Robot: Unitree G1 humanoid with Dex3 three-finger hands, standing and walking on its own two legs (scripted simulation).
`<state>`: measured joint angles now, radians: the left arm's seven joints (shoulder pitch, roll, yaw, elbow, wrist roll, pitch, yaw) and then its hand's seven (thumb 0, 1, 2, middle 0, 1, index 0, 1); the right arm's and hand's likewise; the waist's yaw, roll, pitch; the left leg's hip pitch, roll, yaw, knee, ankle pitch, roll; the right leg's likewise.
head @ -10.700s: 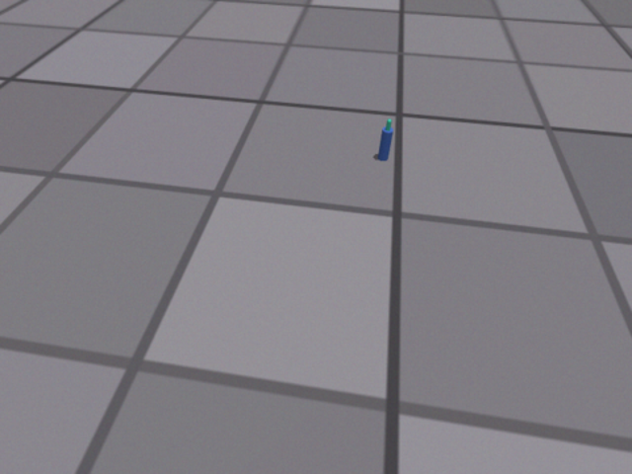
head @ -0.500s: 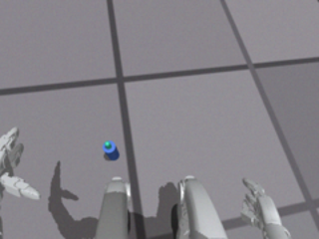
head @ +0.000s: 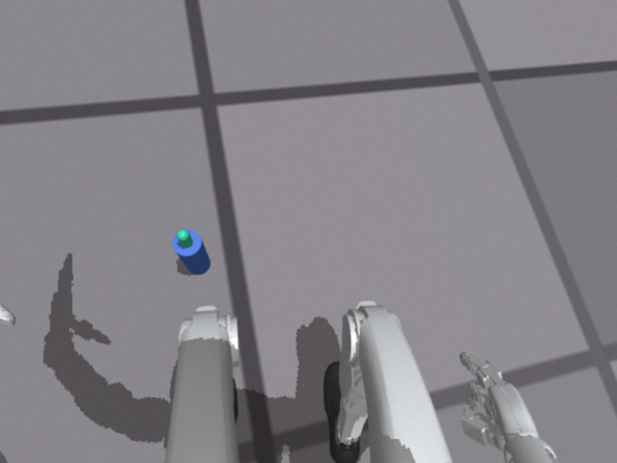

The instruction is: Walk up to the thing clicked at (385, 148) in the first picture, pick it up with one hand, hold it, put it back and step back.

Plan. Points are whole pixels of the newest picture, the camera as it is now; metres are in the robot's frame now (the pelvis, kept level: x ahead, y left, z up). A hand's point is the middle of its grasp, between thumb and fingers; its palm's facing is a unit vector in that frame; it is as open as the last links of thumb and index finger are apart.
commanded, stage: go down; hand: left
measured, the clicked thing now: (191, 250) +0.45 +0.20 -0.36
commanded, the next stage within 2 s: approach in 0.88 s
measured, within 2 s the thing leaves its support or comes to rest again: neither
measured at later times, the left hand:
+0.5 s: hand out of the picture +0.38 +0.38 -0.05, palm faces +0.06 -0.99 -0.09, open 17.7 cm
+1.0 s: hand out of the picture +0.40 +0.38 -0.06, palm faces +0.05 -1.00 -0.08, open 17.7 cm
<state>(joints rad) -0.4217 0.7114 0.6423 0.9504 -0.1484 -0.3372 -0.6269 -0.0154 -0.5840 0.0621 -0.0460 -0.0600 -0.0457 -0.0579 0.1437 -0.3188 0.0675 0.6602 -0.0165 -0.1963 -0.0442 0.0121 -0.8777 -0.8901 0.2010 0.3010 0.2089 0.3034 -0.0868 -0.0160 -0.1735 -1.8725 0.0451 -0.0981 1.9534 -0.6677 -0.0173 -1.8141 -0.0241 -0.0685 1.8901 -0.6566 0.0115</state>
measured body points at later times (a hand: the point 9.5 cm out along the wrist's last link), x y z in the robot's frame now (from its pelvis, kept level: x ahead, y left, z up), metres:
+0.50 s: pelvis -0.01 +0.00 -0.05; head +0.19 +0.06 +0.35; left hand +0.37 +0.43 -0.05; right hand +0.15 -0.27 -0.15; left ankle +0.07 +0.13 -0.44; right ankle +0.09 -0.13 -0.44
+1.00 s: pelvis -0.01 +0.00 -0.07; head +0.19 +0.07 +0.33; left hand +0.39 +0.44 -0.05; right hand +0.12 -0.28 -0.16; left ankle +0.07 +0.13 -0.44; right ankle +0.09 -0.13 -0.44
